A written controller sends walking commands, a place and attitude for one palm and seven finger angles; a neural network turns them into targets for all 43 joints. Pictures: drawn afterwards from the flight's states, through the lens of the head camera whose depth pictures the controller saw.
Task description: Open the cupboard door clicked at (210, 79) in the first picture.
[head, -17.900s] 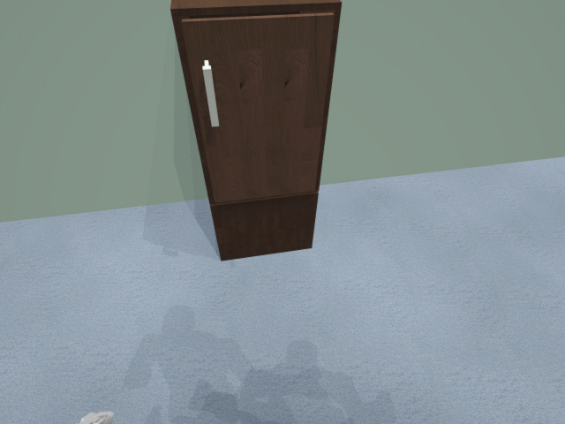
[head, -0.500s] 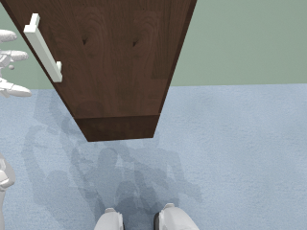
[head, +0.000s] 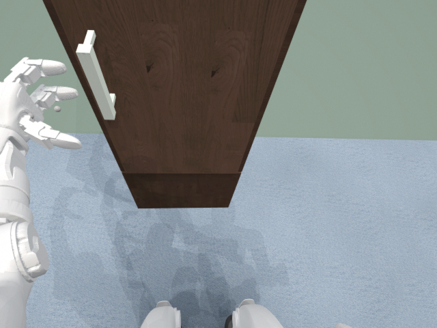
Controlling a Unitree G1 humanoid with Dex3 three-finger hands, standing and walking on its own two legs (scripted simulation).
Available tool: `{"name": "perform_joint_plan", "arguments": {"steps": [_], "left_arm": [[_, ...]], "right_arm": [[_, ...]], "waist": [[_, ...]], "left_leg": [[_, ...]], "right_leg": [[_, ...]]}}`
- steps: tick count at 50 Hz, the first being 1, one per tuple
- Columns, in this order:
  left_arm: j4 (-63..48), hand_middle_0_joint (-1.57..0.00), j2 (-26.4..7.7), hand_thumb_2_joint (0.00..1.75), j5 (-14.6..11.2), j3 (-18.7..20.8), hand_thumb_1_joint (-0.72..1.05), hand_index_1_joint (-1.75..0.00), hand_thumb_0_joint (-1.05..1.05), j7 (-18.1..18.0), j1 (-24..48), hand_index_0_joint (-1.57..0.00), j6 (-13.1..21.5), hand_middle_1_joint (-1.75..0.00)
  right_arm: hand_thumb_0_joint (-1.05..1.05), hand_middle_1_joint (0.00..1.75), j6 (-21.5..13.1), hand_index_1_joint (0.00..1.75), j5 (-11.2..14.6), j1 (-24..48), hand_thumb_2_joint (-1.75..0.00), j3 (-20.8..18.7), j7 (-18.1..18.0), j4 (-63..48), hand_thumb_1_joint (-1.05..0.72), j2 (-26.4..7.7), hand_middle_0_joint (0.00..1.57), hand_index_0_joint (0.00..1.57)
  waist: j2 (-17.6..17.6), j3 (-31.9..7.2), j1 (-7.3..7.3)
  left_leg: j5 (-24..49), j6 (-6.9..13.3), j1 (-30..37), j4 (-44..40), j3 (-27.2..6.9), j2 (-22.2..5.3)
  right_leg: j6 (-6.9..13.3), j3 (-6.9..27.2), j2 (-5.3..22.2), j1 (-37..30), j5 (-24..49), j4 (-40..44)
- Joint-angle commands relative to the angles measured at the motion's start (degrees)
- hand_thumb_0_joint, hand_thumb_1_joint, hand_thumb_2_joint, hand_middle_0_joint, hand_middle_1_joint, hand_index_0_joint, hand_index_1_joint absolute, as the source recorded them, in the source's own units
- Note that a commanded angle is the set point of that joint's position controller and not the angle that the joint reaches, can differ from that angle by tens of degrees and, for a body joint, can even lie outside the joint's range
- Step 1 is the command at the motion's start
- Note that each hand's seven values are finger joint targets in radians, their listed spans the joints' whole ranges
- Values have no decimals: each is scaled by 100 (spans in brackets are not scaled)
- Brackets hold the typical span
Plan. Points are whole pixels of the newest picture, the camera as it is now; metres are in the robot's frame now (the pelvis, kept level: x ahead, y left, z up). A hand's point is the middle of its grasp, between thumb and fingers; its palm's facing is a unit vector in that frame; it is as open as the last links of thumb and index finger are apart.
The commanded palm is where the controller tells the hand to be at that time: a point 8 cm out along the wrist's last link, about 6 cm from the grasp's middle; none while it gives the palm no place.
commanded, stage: move the hooked fingers beside the handle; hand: left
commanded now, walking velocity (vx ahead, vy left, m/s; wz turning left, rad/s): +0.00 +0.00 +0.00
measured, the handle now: (100, 79) +0.54 +0.20 +0.09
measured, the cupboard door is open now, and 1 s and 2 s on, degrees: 0 0 0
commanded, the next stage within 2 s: slide the fingers in behind the handle in 0.14 s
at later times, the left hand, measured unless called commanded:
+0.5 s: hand (69, 103) +0.48 +0.24 +0.09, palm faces -0.02 -1.00 -0.01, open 14.0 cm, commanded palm +0.46 +0.29 +0.09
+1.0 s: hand (88, 105) +0.48 +0.21 +0.09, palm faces -0.03 -1.00 +0.01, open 14.0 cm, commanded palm +0.46 +0.26 +0.09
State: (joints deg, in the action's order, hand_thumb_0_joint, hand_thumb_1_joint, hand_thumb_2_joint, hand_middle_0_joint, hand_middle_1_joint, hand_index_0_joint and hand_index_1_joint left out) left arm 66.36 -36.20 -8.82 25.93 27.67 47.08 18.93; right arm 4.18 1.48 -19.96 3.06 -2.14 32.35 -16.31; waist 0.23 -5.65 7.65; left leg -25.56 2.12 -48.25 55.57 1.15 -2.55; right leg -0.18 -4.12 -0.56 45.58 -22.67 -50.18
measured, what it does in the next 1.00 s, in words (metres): stands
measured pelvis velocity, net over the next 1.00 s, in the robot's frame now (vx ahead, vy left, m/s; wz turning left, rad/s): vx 0.01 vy -0.01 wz -0.01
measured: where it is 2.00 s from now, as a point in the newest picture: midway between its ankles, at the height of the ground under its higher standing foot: outside the picture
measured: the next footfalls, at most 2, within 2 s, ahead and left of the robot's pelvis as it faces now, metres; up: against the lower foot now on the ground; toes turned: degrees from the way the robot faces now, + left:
none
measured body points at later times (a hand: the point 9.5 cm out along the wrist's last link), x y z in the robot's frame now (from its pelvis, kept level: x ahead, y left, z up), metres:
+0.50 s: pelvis +0.00 -0.01 +0.00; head +0.11 +0.02 +0.43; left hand +0.47 +0.30 +0.10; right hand +0.00 -0.29 -0.10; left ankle +0.01 +0.09 -0.68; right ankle +0.01 -0.13 -0.68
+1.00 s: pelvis +0.01 -0.01 +0.00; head +0.11 +0.01 +0.44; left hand +0.48 +0.27 +0.09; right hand +0.04 -0.28 -0.10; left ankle +0.01 +0.09 -0.68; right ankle +0.01 -0.13 -0.68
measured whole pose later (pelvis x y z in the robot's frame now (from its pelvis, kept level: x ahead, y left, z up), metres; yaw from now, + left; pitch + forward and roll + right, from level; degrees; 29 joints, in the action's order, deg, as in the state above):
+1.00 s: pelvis +0.01 -0.01 +0.00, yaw +0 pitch +18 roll -3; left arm 63.5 -31.5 -8.9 23.7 22.8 45.9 19.1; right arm 4.4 1.5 -21.5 2.4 -1.4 33.6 -15.7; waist 0.7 -5.9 7.9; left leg -25.8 1.4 -47.4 54.8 1.3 -3.0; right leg 0.5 -3.7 -1.1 45.4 -23.2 -50.3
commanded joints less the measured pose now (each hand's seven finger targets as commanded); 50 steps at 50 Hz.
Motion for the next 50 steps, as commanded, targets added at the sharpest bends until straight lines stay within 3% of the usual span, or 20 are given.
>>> {"name": "perform_joint_plan", "arguments": {"steps": [1,3,4,6,9,12,16,17,21,24,27,28,30,32,35,37,41,44,49,50], "left_arm": [[-1475,-30,-2096,30,-49,449,-50,-120,0,-181,2501,-30,579,-120],[-1428,-30,-2000,30,-34,341,-50,-120,0,-169,2690,-30,619,-120],[-1437,-30,-2093,30,-37,415,-50,-120,0,-160,2640,-30,618,-120],[-1289,-30,-1943,30,-99,356,-50,-120,0,-71,2392,-30,549,-120],[-994,-30,-1739,30,-122,159,-50,-120,0,43,2304,-30,324,-120],[-886,-30,-1818,30,-163,234,-50,-120,0,87,2116,-30,232,-120],[-942,-30,-1798,30,-171,206,-50,-120,0,28,2325,-30,307,-120],[-982,-30,-1762,30,-169,155,-50,-120,0,-5,2495,-30,342,-120],[-1353,-30,-2024,30,-154,414,-50,-120,0,-114,2537,-30,559,-120],[-1318,-30,-2001,30,-116,404,-50,-120,0,-146,2344,-30,540,-120],[-1484,-30,-1873,30,-110,323,-50,-120,0,-160,2227,-30,474,-120],[-1511,-30,-1681,30,-115,184,-50,-120,0,-172,2205,-30,426,-120],[-1324,-30,-1567,30,-182,162,-50,-120,0,-199,2180,-30,341,-120],[-1089,-30,-1851,30,-179,370,-50,-120,0,-236,2166,-30,250,-120],[-1288,-30,-1532,30,-148,114,-50,-120,0,-286,2377,-30,328,-120],[-1390,-30,-1503,30,-99,78,-50,-120,0,-340,2428,-30,437,-120],[-1584,-30,-1101,30,-197,-60,-50,-120,0,-345,2154,-30,542,-120],[-1269,-30,-1019,30,-202,-142,-50,-120,0,-365,2142,-30,373,-120],[-1642,-30,-1207,30,-112,52,-50,-120,0,-596,2208,-30,413,-120],[-1840,-30,-1127,30,-126,-13,-50,-120,0,-645,2340,-30,504,-120]], "right_arm": [[0,30,-124,30,-47,-940,-90,-424,-110,-266,-90,-1100,20,20],[0,30,-127,30,-44,-922,-90,-413,-107,-216,-90,-1090,20,20],[0,30,-135,30,-34,-915,-90,-420,-112,-221,-90,-1100,20,20],[0,30,-120,30,-25,-939,-90,-420,-123,-219,-90,-1103,20,20],[0,30,-109,30,-12,-972,-90,-410,-127,-191,-90,-1109,20,20],[0,30,-80,30,-10,-1012,-90,-419,-141,-211,-90,-1139,20,20],[0,30,-80,30,-15,-1043,-90,-414,-145,-203,-90,-1120,20,20],[0,30,-87,30,-16,-1044,-90,-416,-147,-197,-90,-1116,20,20],[0,30,-117,30,-42,-1108,-90,-446,-126,-164,-90,-1101,20,20],[0,30,-102,30,-27,-1078,-90,-435,-113,-171,-90,-1071,20,20],[0,30,-88,30,-31,-1061,-90,-446,-94,-183,-90,-1059,20,20],[0,30,-84,30,-23,-1050,-90,-448,-80,-199,-90,-1039,20,20],[0,30,-78,30,-24,-1061,-90,-442,-82,-193,-90,-1044,20,20],[0,30,-66,30,-2,-1060,-90,-441,-106,-209,-90,-1082,20,20],[0,30,-101,30,-14,-1028,-90,-438,-99,-231,-90,-1025,20,20],[0,30,-111,30,-34,-1051,-90,-451,-79,-182,-90,-1026,20,20],[0,30,-123,30,-44,-1020,-90,-479,-14,-180,-90,-987,20,20],[0,30,-93,30,-10,-961,-90,-468,-30,-172,-90,-994,20,20],[0,30,-114,30,-34,-952,-90,-474,-22,-226,-90,-949,20,20],[0,30,-116,30,-47,-968,-90,-471,-13,-219,-90,-942,20,20]], "waist": [[1089,-2652,1],[1104,-2562,81],[1129,-2571,51],[1090,-2678,35],[915,-2335,108],[693,-2210,81],[640,-2103,129],[577,-2039,203],[1010,-2660,79],[956,-2586,41],[1234,-2678,-19],[1232,-2630,28],[830,-2358,92],[504,-2195,89],[816,-2207,120],[871,-2364,139],[1017,-2706,61],[638,-2239,133],[817,-2522,-11],[832,-2615,33]], "left_leg": [[2573,-111,2343,-588,-495,55],[2392,-117,2350,-588,-518,39],[2368,-111,2317,-597,-500,46],[2517,-113,2390,-599,-491,40],[2241,-64,2077,-629,-438,58],[2208,-38,1907,-665,-403,60],[1924,-4,1673,-645,-358,85],[1811,10,1598,-644,-356,88],[2091,-19,1940,-577,-352,97],[2149,-14,1841,-588,-321,106],[2421,-52,2134,-604,-346,85],[2415,-48,2179,-620,-344,80],[2251,-6,1925,-628,-317,83],[1957,32,1487,-654,-257,111],[2052,19,1663,-635,-248,131],[2249,-14,1918,-598,-320,98],[2702,-63,2347,-543,-351,69],[2194,-25,1872,-630,-302,97],[2488,-31,1957,-608,-289,128],[2650,-35,2115,-582,-340,109]], "right_leg": [[165,167,-257,-544,1551,314],[153,160,-268,-443,1405,359],[154,176,-267,-515,1421,374],[160,164,-278,-563,1540,375],[135,155,-266,-537,1468,447],[127,162,-265,-641,1541,474],[124,217,-267,-676,1451,479],[108,232,-262,-654,1375,505],[132,286,-268,-807,1550,426],[122,286,-261,-942,1666,436],[144,228,-270,-831,1764,417],[138,214,-277,-760,1732,444],[130,210,-292,-844,1739,484],[87,279,-270,-1099,1747,527],[118,285,-255,-972,1787,488],[116,255,-266,-797,1782,443],[140,207,-281,-727,1959,380],[111,211,-261,-821,1767,459],[122,246,-240,-1060,2062,397],[137,223,-257,-993,2101,347]]}}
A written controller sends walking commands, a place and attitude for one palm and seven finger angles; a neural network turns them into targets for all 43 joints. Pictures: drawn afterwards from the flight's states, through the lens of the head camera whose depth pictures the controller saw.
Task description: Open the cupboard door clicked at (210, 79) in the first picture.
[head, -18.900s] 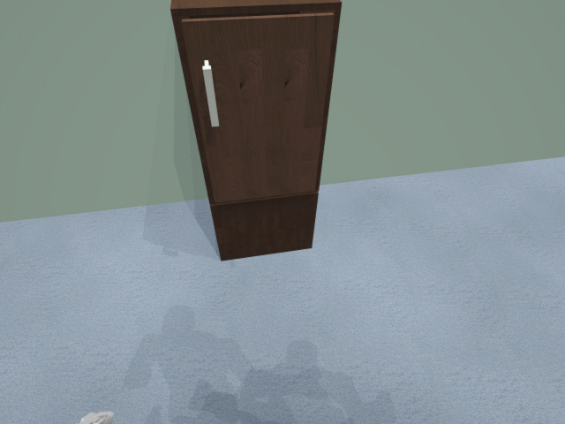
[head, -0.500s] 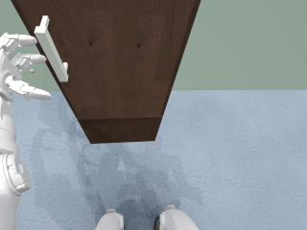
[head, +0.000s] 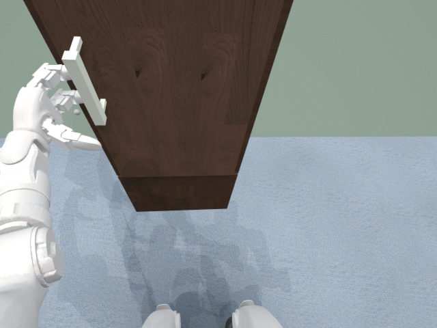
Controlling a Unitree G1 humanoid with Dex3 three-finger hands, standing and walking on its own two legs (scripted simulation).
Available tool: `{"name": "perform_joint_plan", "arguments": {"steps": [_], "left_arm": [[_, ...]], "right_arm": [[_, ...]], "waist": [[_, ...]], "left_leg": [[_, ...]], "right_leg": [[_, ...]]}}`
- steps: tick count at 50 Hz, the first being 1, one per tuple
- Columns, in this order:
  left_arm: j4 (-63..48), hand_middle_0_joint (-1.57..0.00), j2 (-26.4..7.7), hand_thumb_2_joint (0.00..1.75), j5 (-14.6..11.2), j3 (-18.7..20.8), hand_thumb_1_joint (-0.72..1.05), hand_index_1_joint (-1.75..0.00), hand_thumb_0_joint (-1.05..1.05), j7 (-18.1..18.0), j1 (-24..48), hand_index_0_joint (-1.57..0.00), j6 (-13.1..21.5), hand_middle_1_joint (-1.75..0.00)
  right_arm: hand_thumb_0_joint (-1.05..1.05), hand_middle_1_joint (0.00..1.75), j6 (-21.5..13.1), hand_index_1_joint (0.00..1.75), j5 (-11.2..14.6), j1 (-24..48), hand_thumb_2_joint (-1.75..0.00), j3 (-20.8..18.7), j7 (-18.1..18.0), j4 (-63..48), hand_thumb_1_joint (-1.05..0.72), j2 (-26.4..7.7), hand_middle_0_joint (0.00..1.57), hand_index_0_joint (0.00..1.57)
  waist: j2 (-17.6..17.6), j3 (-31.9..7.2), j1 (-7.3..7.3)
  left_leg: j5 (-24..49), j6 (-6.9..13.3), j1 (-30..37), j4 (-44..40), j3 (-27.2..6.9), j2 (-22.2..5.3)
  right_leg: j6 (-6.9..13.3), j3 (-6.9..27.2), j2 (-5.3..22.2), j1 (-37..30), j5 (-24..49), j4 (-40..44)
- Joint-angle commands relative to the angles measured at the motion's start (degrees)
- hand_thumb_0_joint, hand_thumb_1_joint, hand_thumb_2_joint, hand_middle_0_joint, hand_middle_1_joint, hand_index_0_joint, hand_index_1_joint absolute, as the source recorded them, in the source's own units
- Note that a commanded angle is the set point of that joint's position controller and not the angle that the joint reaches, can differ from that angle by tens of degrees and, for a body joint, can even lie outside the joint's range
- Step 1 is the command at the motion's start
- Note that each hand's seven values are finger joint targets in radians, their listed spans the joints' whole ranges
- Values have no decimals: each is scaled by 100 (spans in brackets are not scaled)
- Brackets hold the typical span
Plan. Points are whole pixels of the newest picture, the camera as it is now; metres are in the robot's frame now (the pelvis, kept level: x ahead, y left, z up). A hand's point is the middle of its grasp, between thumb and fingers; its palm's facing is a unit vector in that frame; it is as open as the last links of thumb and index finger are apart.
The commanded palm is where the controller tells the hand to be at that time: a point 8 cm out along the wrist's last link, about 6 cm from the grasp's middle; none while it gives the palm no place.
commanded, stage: slide the fingers in behind the handle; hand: left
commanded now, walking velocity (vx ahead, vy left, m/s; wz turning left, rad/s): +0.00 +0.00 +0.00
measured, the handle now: (89, 85) +0.54 +0.22 +0.09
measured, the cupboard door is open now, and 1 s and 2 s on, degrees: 0 0 4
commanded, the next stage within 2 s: close the thumb around the handle in 0.84 s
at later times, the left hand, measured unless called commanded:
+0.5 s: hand (93, 111) +0.47 +0.20 +0.09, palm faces -0.01 -1.00 -0.01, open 14.0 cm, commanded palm +0.45 +0.25 +0.09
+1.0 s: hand (95, 110) +0.47 +0.19 +0.09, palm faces +0.00 -1.00 -0.02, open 14.0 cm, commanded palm +0.45 +0.24 +0.09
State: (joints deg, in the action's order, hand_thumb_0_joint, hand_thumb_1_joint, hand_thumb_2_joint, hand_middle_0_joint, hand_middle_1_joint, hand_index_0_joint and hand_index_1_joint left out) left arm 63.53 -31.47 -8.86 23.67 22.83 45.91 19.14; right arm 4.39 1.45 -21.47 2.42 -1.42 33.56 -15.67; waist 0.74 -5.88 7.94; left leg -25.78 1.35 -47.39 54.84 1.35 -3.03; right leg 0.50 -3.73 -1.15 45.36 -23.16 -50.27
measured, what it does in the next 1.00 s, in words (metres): stands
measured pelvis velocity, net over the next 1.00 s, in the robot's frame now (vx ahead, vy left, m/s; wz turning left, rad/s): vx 0.00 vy -0.01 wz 0.00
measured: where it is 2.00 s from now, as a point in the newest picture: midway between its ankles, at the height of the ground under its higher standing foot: outside the picture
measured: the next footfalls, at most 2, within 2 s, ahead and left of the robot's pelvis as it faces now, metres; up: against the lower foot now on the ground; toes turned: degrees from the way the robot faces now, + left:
none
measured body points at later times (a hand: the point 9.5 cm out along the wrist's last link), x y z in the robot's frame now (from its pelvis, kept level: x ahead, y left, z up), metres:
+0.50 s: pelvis -0.01 -0.01 +0.00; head +0.09 +0.01 +0.44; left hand +0.47 +0.25 +0.09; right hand +0.02 -0.27 -0.11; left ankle +0.00 +0.10 -0.68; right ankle +0.00 -0.12 -0.68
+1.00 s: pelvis +0.00 -0.01 +0.00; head +0.09 +0.01 +0.44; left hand +0.47 +0.25 +0.09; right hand +0.02 -0.28 -0.11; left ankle +0.00 +0.10 -0.68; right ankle +0.00 -0.12 -0.68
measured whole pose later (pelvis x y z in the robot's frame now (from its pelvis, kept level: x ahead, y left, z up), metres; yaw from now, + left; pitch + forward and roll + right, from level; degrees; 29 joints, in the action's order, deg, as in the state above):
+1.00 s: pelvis +0.00 -0.01 +0.00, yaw +0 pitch +17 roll -2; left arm 63.4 -27.9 -7.9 21.4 17.2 46.0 21.5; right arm 3.5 1.4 -22.2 1.8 -0.9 34.7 -15.4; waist 1.0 -5.8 8.1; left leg -25.1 0.7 -46.3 54.2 1.3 -3.0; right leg 1.2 -3.7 -1.3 44.8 -23.1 -50.6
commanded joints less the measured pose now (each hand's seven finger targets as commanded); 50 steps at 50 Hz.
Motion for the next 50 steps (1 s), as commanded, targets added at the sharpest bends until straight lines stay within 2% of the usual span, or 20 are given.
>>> {"name": "perform_joint_plan", "arguments": {"steps": [1,5,6,9,11,14,17,21,22,24,28,32,33,34,36,38,42,44,47,50], "left_arm": [[-1574,-30,-1535,30,-103,184,-50,-120,0,-204,2454,-30,531,-120],[-1673,-30,-1086,30,-153,-48,-50,-120,0,-298,2242,-30,593,-120],[-1528,-30,-926,30,-136,-190,-50,-120,0,-300,2291,-30,537,-120],[-998,-30,-1072,30,-79,-123,-50,-120,0,-355,2298,-30,320,-120],[-1107,-30,-1307,30,-23,75,-50,-120,0,-428,2332,-30,339,-120],[-1566,-30,-1198,30,-31,12,-50,-120,0,-491,2448,-30,533,-120],[-1441,-30,-1264,30,-66,135,-50,-120,0,-514,2322,-30,664,-120],[-1141,-30,-853,30,-32,-223,-50,-120,0,-493,2472,-30,564,-120],[-1076,-30,-914,30,-14,-219,-50,-120,0,-503,2513,-30,518,-120],[-1150,-30,-1170,30,23,-59,-50,-120,0,-524,2525,-30,512,-120],[-1221,-30,-975,30,-5,-176,-50,-120,0,-526,2616,-30,591,-120],[-1149,-30,-1045,30,-25,-102,-50,-120,0,-552,2728,-30,605,-120],[-1192,-30,-1217,30,-10,45,-50,-120,0,-567,2628,-30,620,-120],[-1145,-30,-1049,30,8,-92,-50,-120,0,-562,2529,-30,597,-120],[-1245,-30,-1103,30,30,-63,-50,-120,0,-588,2605,-30,628,-120],[-1336,-30,-970,30,29,-167,-50,-120,0,-596,2570,-30,633,-120],[-1235,-30,-1082,30,-21,-12,-50,-120,0,-590,2341,-30,627,-120],[-1199,-30,-1163,30,-39,18,-50,-120,0,-567,2457,-30,598,-120],[-1271,-30,-1125,30,-7,-46,-50,-120,0,-542,2466,-30,622,-120],[-1272,-31,-940,37,-31,-172,-33,-122,0,-533,2523,-31,646,-122]], "right_arm": [[0,30,-140,30,-42,-802,-90,-419,-73,-324,-90,-990,20,20],[0,30,-163,30,-47,-792,-90,-452,-24,-298,-90,-971,20,20],[0,30,-157,30,-33,-765,-90,-444,-18,-271,-90,-965,20,20],[0,30,-137,30,-16,-764,-90,-427,-40,-257,-90,-1011,20,20],[0,30,-143,30,-34,-778,-90,-420,-54,-298,-90,-1010,20,20],[0,30,-182,30,-57,-740,-90,-418,-27,-342,-90,-944,20,20],[0,30,-189,30,-50,-760,-90,-437,-18,-299,-90,-956,20,20],[0,30,-198,30,-31,-734,-90,-423,-15,-258,-90,-939,20,20],[0,30,-201,30,-29,-747,-90,-426,-25,-233,-90,-965,20,20],[0,30,-210,30,-36,-779,-90,-429,-39,-259,-90,-989,20,20],[0,30,-236,30,-42,-762,-90,-423,-33,-229,-90,-953,20,20],[0,30,-255,30,-49,-796,-90,-427,-45,-203,-90,-963,20,20],[0,30,-255,30,-48,-818,-90,-433,-48,-215,-90,-983,20,20],[0,30,-250,30,-43,-796,-90,-425,-38,-240,-90,-961,20,20],[0,30,-248,30,-56,-818,-90,-431,-34,-221,-90,-963,20,20],[0,30,-243,30,-51,-793,-90,-431,-15,-242,-90,-939,20,20],[0,30,-230,30,-41,-777,-90,-439,-19,-265,-90,-953,20,20],[0,30,-224,30,-34,-771,-90,-431,-42,-250,-90,-959,20,20],[0,30,-229,30,-24,-759,-90,-433,-54,-246,-90,-944,20,20],[0,30,-231,30,-44,-778,-90,-429,-37,-220,-90,-936,20,20]], "waist": [[807,-2641,0],[851,-2637,8],[803,-2496,75],[431,-1959,125],[490,-2173,15],[640,-2566,-22],[398,-2501,-20],[550,-2139,107],[529,-2075,141],[540,-2225,71],[632,-2326,90],[489,-2372,123],[513,-2441,32],[545,-2441,51],[534,-2541,60],[667,-2526,56],[480,-2473,2],[286,-2296,60],[565,-2360,36],[612,-2271,74]], "left_leg": [[2696,21,2127,-502,-370,145],[2958,-15,2401,-503,-419,112],[2815,-23,2339,-533,-414,107],[2024,35,1695,-644,-342,167],[2131,45,1688,-647,-317,193],[2350,33,1897,-580,-294,195],[2305,34,1795,-558,-298,181],[1914,39,1689,-606,-281,202],[1791,47,1629,-611,-287,198],[1785,51,1587,-636,-290,214],[1941,31,1777,-591,-317,201],[1882,53,1649,-574,-298,209],[1967,44,1650,-587,-316,212],[1998,43,1678,-591,-294,221],[2105,49,1750,-556,-306,207],[2093,40,1801,-570,-290,211],[2037,55,1661,-581,-246,227],[1833,81,1423,-613,-213,236],[1975,68,1611,-602,-232,234],[2118,48,1780,-590,-299,216]], "right_leg": [[56,187,-202,-902,2111,368],[83,126,-222,-771,2091,372],[61,114,-219,-667,2013,396],[42,148,-186,-786,1712,498],[55,187,-166,-1004,1874,454],[52,228,-172,-1140,2066,414],[48,232,-195,-1195,2089,405],[44,222,-183,-915,1773,473],[41,229,-175,-852,1656,493],[46,260,-163,-1026,1676,490],[58,228,-173,-898,1725,455],[32,261,-174,-1015,1773,449],[48,252,-167,-1089,1826,423],[47,250,-172,-1073,1857,422],[38,256,-169,-1054,1938,400],[40,253,-170,-1033,1919,423],[38,282,-180,-1220,1991,458],[11,310,-170,-1337,1960,508],[40,300,-161,-1211,2007,469],[64,239,-179,-1018,1956,442]]}}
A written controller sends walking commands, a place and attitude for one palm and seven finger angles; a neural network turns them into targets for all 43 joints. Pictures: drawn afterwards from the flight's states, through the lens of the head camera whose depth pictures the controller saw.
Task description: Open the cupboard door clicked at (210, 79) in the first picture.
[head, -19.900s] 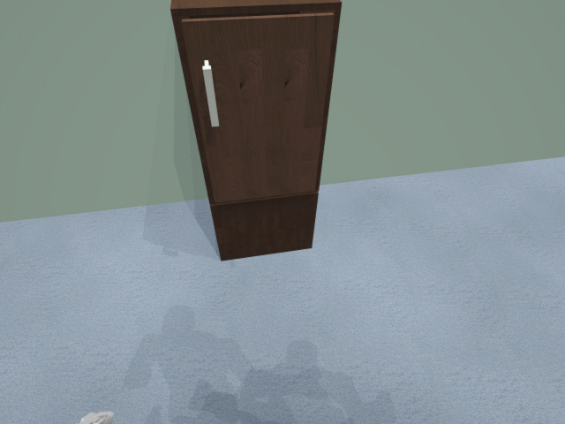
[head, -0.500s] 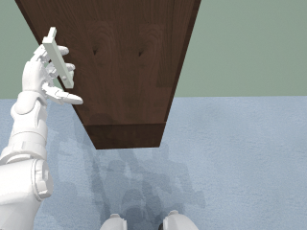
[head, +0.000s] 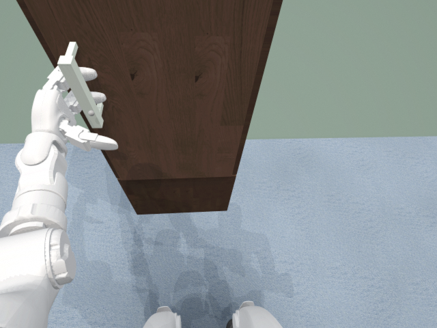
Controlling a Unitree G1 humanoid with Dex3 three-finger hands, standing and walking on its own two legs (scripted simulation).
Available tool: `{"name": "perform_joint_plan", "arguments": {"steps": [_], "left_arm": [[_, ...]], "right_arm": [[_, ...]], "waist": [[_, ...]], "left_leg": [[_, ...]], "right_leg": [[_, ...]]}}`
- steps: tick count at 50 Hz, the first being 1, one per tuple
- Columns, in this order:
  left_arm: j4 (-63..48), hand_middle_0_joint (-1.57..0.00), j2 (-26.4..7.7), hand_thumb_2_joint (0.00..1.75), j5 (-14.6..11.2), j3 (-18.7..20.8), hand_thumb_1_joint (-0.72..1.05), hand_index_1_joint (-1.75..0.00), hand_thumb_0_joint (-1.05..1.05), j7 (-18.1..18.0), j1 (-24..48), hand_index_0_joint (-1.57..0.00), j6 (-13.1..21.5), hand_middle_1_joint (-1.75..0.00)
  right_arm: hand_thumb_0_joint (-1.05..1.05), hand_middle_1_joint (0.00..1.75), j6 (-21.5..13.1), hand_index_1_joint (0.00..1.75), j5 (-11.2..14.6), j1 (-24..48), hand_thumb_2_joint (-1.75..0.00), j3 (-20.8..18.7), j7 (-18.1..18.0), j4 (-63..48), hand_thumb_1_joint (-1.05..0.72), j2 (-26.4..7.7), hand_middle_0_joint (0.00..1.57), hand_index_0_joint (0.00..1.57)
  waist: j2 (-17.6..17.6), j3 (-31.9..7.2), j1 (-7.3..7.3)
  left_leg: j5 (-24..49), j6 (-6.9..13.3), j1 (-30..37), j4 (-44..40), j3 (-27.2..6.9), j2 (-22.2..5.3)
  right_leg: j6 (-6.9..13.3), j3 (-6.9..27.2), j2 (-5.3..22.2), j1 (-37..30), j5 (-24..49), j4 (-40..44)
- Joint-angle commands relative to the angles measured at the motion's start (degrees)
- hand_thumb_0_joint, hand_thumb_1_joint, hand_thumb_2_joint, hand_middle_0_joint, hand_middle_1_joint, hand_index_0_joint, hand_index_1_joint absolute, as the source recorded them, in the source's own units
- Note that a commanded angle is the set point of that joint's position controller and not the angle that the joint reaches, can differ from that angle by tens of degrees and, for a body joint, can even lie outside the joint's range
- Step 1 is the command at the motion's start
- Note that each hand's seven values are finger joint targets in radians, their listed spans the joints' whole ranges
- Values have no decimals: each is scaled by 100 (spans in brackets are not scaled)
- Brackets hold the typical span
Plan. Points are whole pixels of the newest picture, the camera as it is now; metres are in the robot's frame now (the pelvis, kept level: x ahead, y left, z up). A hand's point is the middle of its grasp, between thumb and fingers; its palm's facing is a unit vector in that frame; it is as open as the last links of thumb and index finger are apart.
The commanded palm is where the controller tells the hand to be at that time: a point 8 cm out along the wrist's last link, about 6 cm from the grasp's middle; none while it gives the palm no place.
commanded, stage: close the thumb around the handle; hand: left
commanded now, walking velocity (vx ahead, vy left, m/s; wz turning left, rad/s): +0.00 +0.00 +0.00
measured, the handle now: (85, 88) +0.54 +0.22 +0.09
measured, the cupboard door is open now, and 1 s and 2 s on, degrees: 0 4 49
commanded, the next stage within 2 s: pull the door open along its arc in 0.64 s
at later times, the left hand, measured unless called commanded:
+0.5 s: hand (89, 113) +0.48 +0.20 +0.09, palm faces -0.02 -1.00 +0.00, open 6.5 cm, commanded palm +0.45 +0.26 +0.09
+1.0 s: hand (92, 121) +0.46 +0.20 +0.09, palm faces -0.02 -1.00 +0.00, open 5.8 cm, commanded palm +0.41 +0.24 +0.09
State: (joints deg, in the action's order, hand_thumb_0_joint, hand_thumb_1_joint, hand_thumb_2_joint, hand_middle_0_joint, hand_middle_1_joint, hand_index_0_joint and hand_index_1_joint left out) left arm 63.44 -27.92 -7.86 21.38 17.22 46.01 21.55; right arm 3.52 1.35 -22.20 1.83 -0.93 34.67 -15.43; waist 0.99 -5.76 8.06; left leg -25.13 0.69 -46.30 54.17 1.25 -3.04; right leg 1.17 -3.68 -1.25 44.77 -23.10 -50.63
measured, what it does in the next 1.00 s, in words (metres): stands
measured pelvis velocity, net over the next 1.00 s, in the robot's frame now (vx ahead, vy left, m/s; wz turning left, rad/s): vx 0.00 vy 0.01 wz -0.02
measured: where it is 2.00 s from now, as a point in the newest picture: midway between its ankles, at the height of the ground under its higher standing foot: outside the picture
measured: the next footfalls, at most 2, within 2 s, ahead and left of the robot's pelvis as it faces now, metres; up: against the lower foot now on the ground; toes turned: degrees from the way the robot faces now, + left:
none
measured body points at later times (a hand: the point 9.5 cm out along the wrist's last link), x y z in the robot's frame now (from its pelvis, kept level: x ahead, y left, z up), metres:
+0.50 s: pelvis +0.00 +0.01 +0.00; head +0.10 +0.02 +0.44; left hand +0.47 +0.26 +0.09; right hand +0.03 -0.26 -0.11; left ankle +0.00 +0.11 -0.69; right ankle +0.01 -0.11 -0.69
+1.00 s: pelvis +0.00 +0.01 +0.00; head +0.09 +0.02 +0.44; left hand +0.45 +0.25 +0.09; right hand +0.03 -0.26 -0.11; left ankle +0.00 +0.11 -0.69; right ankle +0.01 -0.11 -0.69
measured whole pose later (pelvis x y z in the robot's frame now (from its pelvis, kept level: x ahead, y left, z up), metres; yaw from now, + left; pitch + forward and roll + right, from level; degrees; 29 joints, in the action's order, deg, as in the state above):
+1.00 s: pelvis +0.00 +0.01 +0.00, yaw -1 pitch +16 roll -2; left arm 55.3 -24.3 -10.1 20.2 16.2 38.7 20.7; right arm 4.3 1.6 -22.8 1.3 -0.2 33.5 -15.3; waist 1.2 -6.8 7.1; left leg -25.2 1.2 -44.5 53.3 2.5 -2.9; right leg 0.6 -2.3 -1.3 43.5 -22.8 -49.9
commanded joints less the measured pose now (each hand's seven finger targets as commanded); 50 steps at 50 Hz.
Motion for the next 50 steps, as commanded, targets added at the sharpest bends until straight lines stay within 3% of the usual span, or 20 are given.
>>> {"name": "perform_joint_plan", "arguments": {"steps": [1,9,10,14,17,18,21,22,23,26,29,33,35,37,38,39,41,47,50], "left_arm": [[-1348,-32,-1273,40,-148,64,-28,-122,0,32,2479,-32,420,-122],[-1177,-35,-1513,59,-170,264,17,-127,0,60,2318,-35,355,-127],[-1234,-35,-1583,61,-163,313,23,-128,0,62,2344,-35,377,-128],[-1381,-37,-1418,71,-173,193,45,-130,0,93,2221,-37,389,-130],[-1404,-38,-1450,78,-191,204,62,-132,0,84,2277,-38,384,-132],[-1380,-38,-1289,80,-202,102,68,-133,0,82,2285,-38,369,-133],[-1236,-40,-1537,88,-182,300,84,-134,0,63,2204,-40,351,-134],[-1329,-40,-1445,90,-178,194,90,-135,0,61,2333,-40,356,-135],[-1311,-40,-1318,90,-175,121,90,-135,0,59,2339,-40,348,-135],[-1299,-40,-1528,90,-163,285,90,-135,0,30,2346,-40,371,-135],[-1302,-40,-1228,90,-163,58,90,-135,0,37,2330,-40,353,-135],[-1081,-40,-1609,90,-159,382,90,-135,0,-13,2280,-40,310,-135],[-1098,-40,-1689,90,-128,419,90,-135,0,-31,2364,-40,325,-135],[-1155,-40,-1558,90,-110,299,90,-135,0,-23,2419,-40,344,-135],[-1280,-40,-1054,90,-154,-66,90,-135,0,-18,2560,-40,348,-135],[-1275,-40,-1143,90,-167,69,90,-135,0,-41,2419,-40,360,-135],[-1398,-40,-1220,90,-179,155,90,-135,0,-68,2137,-40,393,-135],[-1919,-40,-961,90,-331,67,90,-135,0,-12,1034,-40,294,-135],[-2486,-40,-759,90,-423,-15,90,-135,0,-12,263,-40,239,-135]], "right_arm": [[0,30,-149,30,-30,-700,-90,-384,-78,-337,-90,-961,20,20],[0,30,-130,30,-17,-655,-90,-368,-106,-370,-90,-978,20,20],[0,30,-124,30,-24,-669,-90,-370,-115,-364,-90,-984,20,20],[0,30,-128,30,-17,-618,-90,-380,-96,-406,-90,-958,20,20],[0,30,-110,30,-24,-631,-90,-373,-95,-394,-90,-971,20,20],[0,30,-114,30,-18,-618,-90,-377,-82,-408,-90,-954,20,20],[0,30,-101,30,-19,-641,-90,-376,-98,-394,-90,-994,20,20],[0,30,-104,30,-15,-625,-90,-374,-100,-393,-90,-979,20,20],[0,30,-113,30,-17,-612,-90,-377,-93,-394,-90,-963,20,20],[0,30,-112,30,-31,-660,-90,-379,-99,-373,-90,-995,20,20],[0,30,-119,30,-30,-618,-90,-372,-84,-392,-90,-961,20,20],[0,30,-103,30,-28,-663,-90,-366,-108,-396,-90,-1002,20,20],[0,30,-110,30,-41,-672,-90,-345,-112,-410,-90,-1002,20,20],[0,30,-114,30,-33,-653,-90,-354,-114,-403,-90,-979,20,20],[0,30,-137,30,-34,-629,-90,-357,-87,-412,-90,-925,20,20],[0,30,-152,30,-41,-665,-90,-392,-84,-391,-90,-952,20,20],[0,30,-150,30,-51,-658,-90,-395,-59,-422,-90,-975,20,20],[0,30,-120,30,10,-461,-90,-413,-9,-664,-90,-928,20,20],[0,30,-124,30,53,-322,-90,-436,17,-829,-90,-880,20,20]], "waist": [[546,-2459,32],[283,-2340,-7],[385,-2384,-6],[627,-2476,-55],[563,-2458,-36],[534,-2401,-10],[377,-2373,-42],[472,-2367,-2],[549,-2318,3],[395,-2433,-26],[572,-2370,16],[236,-2293,-24],[376,-2258,-39],[541,-2317,-26],[570,-2367,80],[453,-2404,4],[577,-2594,-91],[218,-2526,-303],[370,-2514,-453]], "left_leg": [[2134,112,1759,-517,-283,210],[1962,142,1373,-522,-219,246],[2068,141,1455,-504,-227,238],[2198,102,1693,-517,-237,224],[2266,101,1689,-515,-266,210],[2198,99,1711,-526,-272,215],[2111,112,1553,-522,-259,214],[2132,107,1602,-534,-273,216],[2096,98,1668,-536,-275,215],[2156,109,1601,-517,-288,209],[2120,90,1707,-514,-282,209],[1921,123,1374,-527,-257,228],[1871,120,1335,-532,-270,239],[1942,94,1518,-543,-293,221],[1955,93,1666,-528,-291,223],[2000,81,1702,-521,-317,202],[2200,62,1860,-523,-326,193],[2133,102,1562,-668,-167,239],[2385,96,1773,-743,-135,234]], "right_leg": [[-15,239,-171,-1009,2018,474],[-40,297,-149,-1307,2111,500],[-25,288,-151,-1286,2180,467],[-14,256,-150,-1147,2141,468],[-17,236,-160,-1126,2175,437],[-19,218,-168,-1062,2094,463],[-20,245,-161,-1156,2083,460],[-20,239,-158,-1108,2080,455],[-17,223,-160,-998,1994,471],[-19,237,-160,-1119,2067,432],[-14,207,-160,-923,1946,453],[-34,257,-156,-1151,1933,472],[-12,253,-150,-1131,1865,443],[-14,230,-147,-996,1834,447],[-27,208,-159,-877,1808,465],[-14,190,-166,-880,1792,461],[4,175,-170,-905,1880,419],[1,200,-172,-1529,2183,500],[37,177,-175,-1653,2331,528]]}}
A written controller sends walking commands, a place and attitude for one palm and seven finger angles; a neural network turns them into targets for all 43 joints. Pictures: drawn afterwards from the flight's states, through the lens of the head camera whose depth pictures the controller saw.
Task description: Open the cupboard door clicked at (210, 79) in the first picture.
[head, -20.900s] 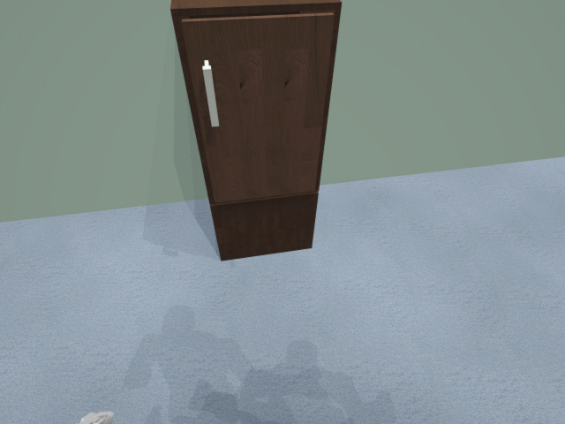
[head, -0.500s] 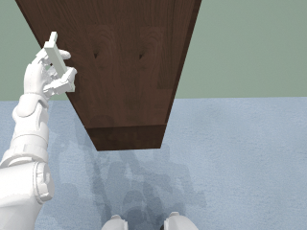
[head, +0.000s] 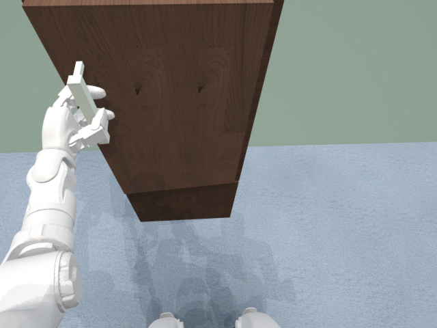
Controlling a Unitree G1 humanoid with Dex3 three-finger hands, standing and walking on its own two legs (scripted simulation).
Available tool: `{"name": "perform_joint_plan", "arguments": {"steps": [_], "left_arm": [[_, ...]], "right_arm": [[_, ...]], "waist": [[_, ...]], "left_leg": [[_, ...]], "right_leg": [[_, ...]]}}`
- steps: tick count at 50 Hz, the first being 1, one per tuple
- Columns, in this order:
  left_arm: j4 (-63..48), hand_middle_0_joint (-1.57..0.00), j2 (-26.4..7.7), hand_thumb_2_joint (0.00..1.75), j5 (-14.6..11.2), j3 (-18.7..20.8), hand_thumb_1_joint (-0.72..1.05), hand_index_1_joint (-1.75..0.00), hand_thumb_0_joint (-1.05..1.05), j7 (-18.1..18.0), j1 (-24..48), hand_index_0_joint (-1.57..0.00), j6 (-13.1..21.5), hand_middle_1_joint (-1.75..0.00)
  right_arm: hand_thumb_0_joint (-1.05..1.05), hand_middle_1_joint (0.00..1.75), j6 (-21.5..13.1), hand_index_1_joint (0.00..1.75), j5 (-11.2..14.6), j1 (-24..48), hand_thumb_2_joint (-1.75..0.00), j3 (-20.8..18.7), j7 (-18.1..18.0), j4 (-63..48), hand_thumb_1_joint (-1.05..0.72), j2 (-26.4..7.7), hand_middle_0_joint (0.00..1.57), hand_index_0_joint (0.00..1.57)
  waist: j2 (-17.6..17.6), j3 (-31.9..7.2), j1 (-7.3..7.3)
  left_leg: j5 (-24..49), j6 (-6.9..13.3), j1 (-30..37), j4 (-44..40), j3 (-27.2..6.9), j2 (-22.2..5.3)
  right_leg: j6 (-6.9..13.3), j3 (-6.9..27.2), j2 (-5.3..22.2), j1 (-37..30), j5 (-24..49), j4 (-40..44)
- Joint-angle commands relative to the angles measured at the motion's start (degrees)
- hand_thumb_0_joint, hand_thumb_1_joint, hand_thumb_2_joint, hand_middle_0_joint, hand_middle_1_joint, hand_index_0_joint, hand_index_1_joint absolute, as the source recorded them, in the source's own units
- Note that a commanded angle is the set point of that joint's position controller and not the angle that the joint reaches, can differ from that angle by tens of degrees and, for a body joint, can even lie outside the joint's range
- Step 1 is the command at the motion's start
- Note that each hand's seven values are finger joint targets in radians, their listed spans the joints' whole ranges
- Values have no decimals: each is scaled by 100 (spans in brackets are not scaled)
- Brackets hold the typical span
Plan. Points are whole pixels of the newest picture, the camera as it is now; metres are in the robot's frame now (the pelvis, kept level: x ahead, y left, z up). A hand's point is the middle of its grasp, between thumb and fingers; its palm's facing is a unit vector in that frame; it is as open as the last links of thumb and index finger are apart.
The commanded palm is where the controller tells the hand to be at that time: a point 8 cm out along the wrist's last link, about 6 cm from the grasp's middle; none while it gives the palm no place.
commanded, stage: pull the door open along its arc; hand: left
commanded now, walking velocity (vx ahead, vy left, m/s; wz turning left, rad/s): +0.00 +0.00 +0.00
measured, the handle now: (92, 106) +0.51 +0.22 +0.08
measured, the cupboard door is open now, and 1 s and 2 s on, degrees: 4 49 53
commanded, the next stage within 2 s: open thumb and fingers to let go in 0.66 s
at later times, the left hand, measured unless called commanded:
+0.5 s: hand (154, 208) +0.30 +0.09 +0.09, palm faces +0.35 -0.93 +0.08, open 6.2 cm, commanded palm +0.23 +0.15 +0.08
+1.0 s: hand (187, 228) +0.26 +0.04 +0.09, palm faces +0.43 -0.90 +0.00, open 7.0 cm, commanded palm +0.22 +0.09 +0.08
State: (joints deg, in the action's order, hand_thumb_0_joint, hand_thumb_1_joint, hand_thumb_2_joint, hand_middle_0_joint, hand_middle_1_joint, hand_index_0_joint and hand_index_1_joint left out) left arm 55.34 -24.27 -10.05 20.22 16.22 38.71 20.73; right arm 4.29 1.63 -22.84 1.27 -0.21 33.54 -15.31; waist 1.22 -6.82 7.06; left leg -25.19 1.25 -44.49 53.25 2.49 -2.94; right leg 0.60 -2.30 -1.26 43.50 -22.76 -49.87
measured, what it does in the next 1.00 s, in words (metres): shifts its weight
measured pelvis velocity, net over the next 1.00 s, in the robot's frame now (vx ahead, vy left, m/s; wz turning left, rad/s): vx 0.01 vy -0.07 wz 0.08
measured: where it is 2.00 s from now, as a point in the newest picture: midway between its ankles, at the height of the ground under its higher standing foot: outside the picture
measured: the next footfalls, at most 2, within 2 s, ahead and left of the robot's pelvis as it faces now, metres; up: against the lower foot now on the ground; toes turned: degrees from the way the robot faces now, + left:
none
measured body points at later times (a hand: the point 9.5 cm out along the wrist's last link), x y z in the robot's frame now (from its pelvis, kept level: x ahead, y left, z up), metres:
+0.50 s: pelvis +0.01 -0.02 +0.01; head +0.03 -0.03 +0.46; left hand +0.27 +0.14 +0.09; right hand +0.22 -0.21 -0.07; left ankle +0.00 +0.10 -0.69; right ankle +0.01 -0.12 -0.69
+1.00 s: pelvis +0.01 -0.07 +0.01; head +0.03 -0.10 +0.46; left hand +0.24 +0.09 +0.09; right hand +0.20 -0.28 -0.09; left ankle +0.00 +0.10 -0.69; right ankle +0.01 -0.12 -0.69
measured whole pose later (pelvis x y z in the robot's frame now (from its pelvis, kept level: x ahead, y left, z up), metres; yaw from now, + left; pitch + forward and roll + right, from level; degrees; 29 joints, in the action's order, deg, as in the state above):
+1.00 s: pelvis +0.01 -0.07 +0.01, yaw +5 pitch +7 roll +2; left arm -5.1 4.3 2.4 -11.1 -26.9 -17.0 10.4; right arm 2.8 -2.8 -12.4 0.2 -0.1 30.3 -12.2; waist 1.9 -6.3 0.2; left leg -23.1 -1.6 -30.4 46.8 -3.0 -1.6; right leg 5.7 -6.6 -0.9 30.3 -26.2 -49.1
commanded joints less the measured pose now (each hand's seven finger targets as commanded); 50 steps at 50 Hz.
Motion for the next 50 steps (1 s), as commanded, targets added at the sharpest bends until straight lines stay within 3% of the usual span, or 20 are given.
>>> {"name": "perform_joint_plan", "arguments": {"steps": [1,3,6,7,8,9,10,12,15,19,20,24,27,30,33,37,38,42,47,50], "left_arm": [[-1954,-40,-1008,90,-251,37,90,-135,0,73,738,-40,304,-135],[-2230,-40,-690,90,-369,-94,90,-135,0,45,61,-40,195,-135],[-3050,-40,-356,90,-500,-268,90,-135,0,-36,-730,-40,140,-135],[-3445,-40,-197,90,-514,-401,90,-135,0,-78,-1001,-40,133,-135],[-3703,-40,-19,90,-530,-481,90,-135,0,-141,-1410,-40,105,-135],[-4186,-40,321,90,-849,25,90,-135,0,-925,-1373,-40,22,-135],[-4329,-40,767,90,-656,-507,90,-135,0,-1354,-1701,-40,-57,-135],[-4832,-40,1242,90,-425,-907,90,-135,0,-1892,-2195,-40,-161,-135],[-5612,-40,1592,90,58,-1299,90,-135,0,-2698,-2844,-40,-221,-135],[-6476,-40,2247,90,667,-1977,90,-135,0,-3614,-3609,-40,-410,-135],[-6495,-40,2208,90,832,-1981,90,-135,0,-3844,-3838,-40,-493,-135],[-7104,-40,2547,90,1337,-2467,90,-135,0,-4529,-4644,-40,-923,-135],[-7538,-40,2696,90,1530,-2806,90,-135,0,-4575,-5413,-40,-1134,-135],[-7674,-40,2732,90,1480,-2867,90,-135,0,-4453,-6338,-40,-1202,-135],[-7734,-40,2987,90,1310,-3109,90,-135,0,-4447,-5726,-40,-1121,-135],[-7458,-40,3265,90,1431,-3437,90,-135,0,-4568,-5147,-40,-1027,-135],[-7404,-40,3280,90,1494,-3521,90,-135,0,-4622,-4620,-40,-978,-135],[-7379,-38,3034,78,1425,-3260,62,-132,0,-4520,-5158,-38,-826,-132],[-7346,-35,2769,63,1320,-3090,27,-128,0,-4294,-4874,-35,-640,-128],[-7228,-34,2744,54,1343,-3103,6,-126,0,-4212,-4736,-34,-534,-126]], "right_arm": [[0,30,-210,30,46,-183,-90,-370,-41,-770,-90,-859,20,20],[0,30,-238,30,64,-65,-90,-373,-9,-874,-90,-814,20,20],[0,30,-329,30,104,151,-90,-390,20,-1026,-90,-768,20,20],[0,30,-370,30,111,231,-90,-385,38,-1089,-90,-733,20,20],[0,30,-407,30,111,284,-90,-392,59,-1128,-90,-700,20,20],[0,30,-504,30,90,565,-90,-375,77,-1137,-90,-499,20,20],[0,30,-597,30,61,624,-90,-346,116,-1133,-90,-508,20,20],[0,30,-679,30,10,688,-90,-351,205,-1126,-90,-494,20,20],[0,30,-717,30,-139,803,-90,-377,269,-1186,-90,-457,20,20],[0,30,-650,30,-263,1116,-90,-326,333,-1316,-90,-301,20,20],[0,30,-604,30,-290,1132,-90,-310,318,-1325,-90,-293,20,20],[0,30,-392,30,-382,1393,-90,-246,275,-1485,-90,-135,20,20],[0,30,-256,30,-406,1480,-90,-200,223,-1596,-90,-27,20,20],[0,30,-166,30,-404,1613,-90,-148,147,-1641,-90,56,20,20],[0,30,-182,30,-422,1788,-90,-99,82,-1597,-90,85,20,20],[0,30,-339,30,-469,1854,-90,-86,80,-1477,-90,86,20,20],[0,30,-388,30,-484,1859,-90,-86,68,-1407,-90,62,20,20],[0,30,-464,30,-474,1699,-90,-171,24,-1388,-90,71,20,20],[0,30,-488,30,-443,1642,-90,-203,-41,-1289,-90,29,20,20],[0,30,-500,30,-428,1660,-90,-217,-55,-1257,-90,9,20,20]], "waist": [[402,-2394,-413],[62,-2098,-454],[84,-1991,-558],[274,-1975,-583],[158,-1910,-624],[132,-1783,-1065],[157,-1518,-861],[96,-1358,-756],[-345,-1518,-757],[-213,-1399,-804],[-368,-1240,-796],[-318,-1104,-810],[-372,-992,-819],[-615,-781,-872],[-562,-477,-703],[-581,-374,-579],[-565,-355,-468],[-739,-986,-687],[-1016,-890,-623],[-894,-720,-587]], "left_leg": [[2525,30,1656,-691,-249,217],[2331,44,1481,-781,-196,228],[2391,45,1572,-882,-162,237],[2556,28,1708,-911,-173,230],[2662,17,1769,-921,-178,218],[2537,-58,1577,-1005,-148,239],[2386,-75,1636,-1030,-169,230],[2421,-117,1790,-1057,-258,191],[2532,-100,1846,-989,-283,182],[2081,-88,1808,-1009,-210,249],[1920,-81,1721,-1041,-260,248],[1634,-75,1687,-1058,-210,309],[1672,-66,1714,-1048,-176,331],[1606,-56,1653,-1028,-149,365],[1342,-66,1669,-928,-199,408],[1123,-65,1575,-726,-317,449],[1053,-52,1544,-650,-343,455],[1207,-73,1475,-687,-329,479],[1062,-64,1229,-678,-377,469],[933,-40,1222,-680,-411,453]], "right_leg": [[91,27,-163,-1568,2382,459],[71,-2,-164,-1711,2356,544],[77,-2,-141,-1889,2457,574],[80,-30,-127,-1865,2497,562],[72,-60,-131,-1857,2522,564],[66,-161,-136,-1824,2280,620],[62,-210,-148,-1717,2084,617],[53,-282,-122,-1545,1935,591],[38,-287,-77,-1735,2027,519],[68,-225,14,-1860,1895,539],[81,-224,15,-1890,1742,591],[108,-149,65,-2057,1667,732],[130,-88,92,-2269,1927,833],[86,46,141,-2512,2222,1036],[-32,221,235,-2319,2195,1213],[-103,414,360,-1982,1871,1296],[-121,472,398,-1811,1734,1295],[-196,685,513,-2367,2384,1264],[-304,967,652,-2536,2485,1356],[-259,984,640,-2307,1931,1434]]}}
